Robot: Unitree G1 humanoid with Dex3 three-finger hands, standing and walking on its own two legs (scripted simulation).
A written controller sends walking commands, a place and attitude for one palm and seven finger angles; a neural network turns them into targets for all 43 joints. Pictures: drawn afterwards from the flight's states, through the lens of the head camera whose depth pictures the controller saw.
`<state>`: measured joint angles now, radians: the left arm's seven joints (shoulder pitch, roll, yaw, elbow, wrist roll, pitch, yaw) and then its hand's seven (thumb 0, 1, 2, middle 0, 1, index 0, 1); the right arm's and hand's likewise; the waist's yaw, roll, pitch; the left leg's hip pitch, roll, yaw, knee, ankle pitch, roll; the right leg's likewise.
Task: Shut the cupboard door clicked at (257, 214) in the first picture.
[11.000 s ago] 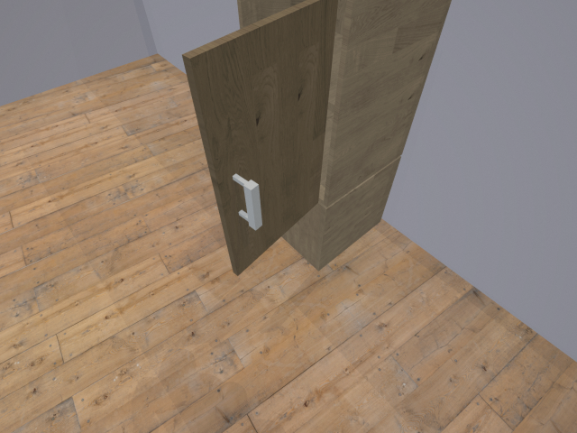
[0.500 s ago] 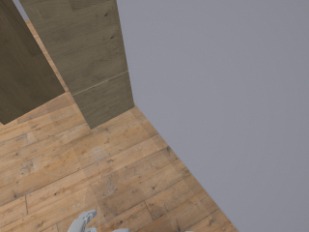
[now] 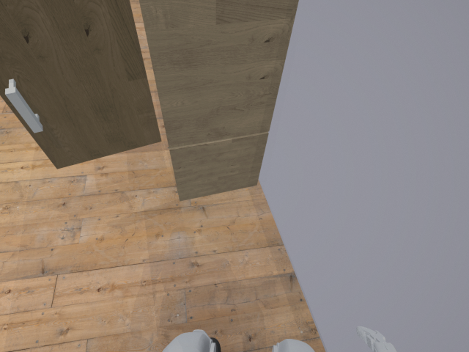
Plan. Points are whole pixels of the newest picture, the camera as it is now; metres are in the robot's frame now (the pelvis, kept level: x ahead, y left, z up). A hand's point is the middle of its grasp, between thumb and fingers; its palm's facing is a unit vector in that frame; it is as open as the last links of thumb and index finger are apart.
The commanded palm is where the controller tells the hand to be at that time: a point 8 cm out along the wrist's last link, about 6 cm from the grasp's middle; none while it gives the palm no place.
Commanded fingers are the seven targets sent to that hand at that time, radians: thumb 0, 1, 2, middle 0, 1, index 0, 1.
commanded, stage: turn to face it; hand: left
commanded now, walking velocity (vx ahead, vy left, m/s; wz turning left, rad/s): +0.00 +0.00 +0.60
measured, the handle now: (25, 106) +0.61 +0.59 -0.05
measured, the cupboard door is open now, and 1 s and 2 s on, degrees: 98 98 98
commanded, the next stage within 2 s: take the last steps up to it in 0.64 s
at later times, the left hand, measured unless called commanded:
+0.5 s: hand (163, 324) +0.17 +0.15 -0.13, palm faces +0.20 -0.94 -0.27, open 7.4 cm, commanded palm none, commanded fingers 0.00 0.90 0.90 -0.20 -0.30 -0.20 -0.30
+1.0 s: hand out of the picture +0.00 +0.14 -0.16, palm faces +0.49 -0.85 -0.22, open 7.4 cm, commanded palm none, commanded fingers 0.00 0.90 0.90 -0.20 -0.30 -0.20 -0.30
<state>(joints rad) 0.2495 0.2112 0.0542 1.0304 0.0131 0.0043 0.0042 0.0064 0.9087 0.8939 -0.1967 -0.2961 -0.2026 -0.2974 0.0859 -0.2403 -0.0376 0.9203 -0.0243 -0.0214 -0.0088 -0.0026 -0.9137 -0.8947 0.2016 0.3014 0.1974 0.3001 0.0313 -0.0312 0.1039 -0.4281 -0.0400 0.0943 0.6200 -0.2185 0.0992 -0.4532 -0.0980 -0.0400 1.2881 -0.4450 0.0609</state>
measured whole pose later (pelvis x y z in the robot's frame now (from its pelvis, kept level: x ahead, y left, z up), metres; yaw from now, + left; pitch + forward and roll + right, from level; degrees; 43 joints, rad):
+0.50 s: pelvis +0.08 -0.07 +0.01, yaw +15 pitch +2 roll +1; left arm 0.11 0.18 0.02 0.86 0.01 -0.01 0.02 0.00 0.90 0.89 -0.20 -0.30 -0.20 -0.30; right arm 0.22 -0.25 -0.09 0.98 -0.02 0.07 0.00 0.00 -0.91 -0.89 0.21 0.30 0.20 0.30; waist -0.06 0.05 0.08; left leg -0.48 -0.07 -0.06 0.99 -0.48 -0.03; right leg -0.25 -0.01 -0.05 0.55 -0.34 -0.03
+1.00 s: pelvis +0.11 -0.03 +0.01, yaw +26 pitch +0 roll +1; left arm 0.29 0.24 0.05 1.04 0.03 0.03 -0.01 0.01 0.91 0.89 -0.20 -0.30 -0.20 -0.30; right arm 0.12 -0.20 -0.02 0.95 -0.03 0.00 -0.01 0.00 -0.91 -0.89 0.20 0.30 0.20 0.30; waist 0.05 -0.04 0.06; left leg -0.22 -0.04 0.05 0.50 -0.30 0.05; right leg -0.44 -0.09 -0.05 1.09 -0.47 0.01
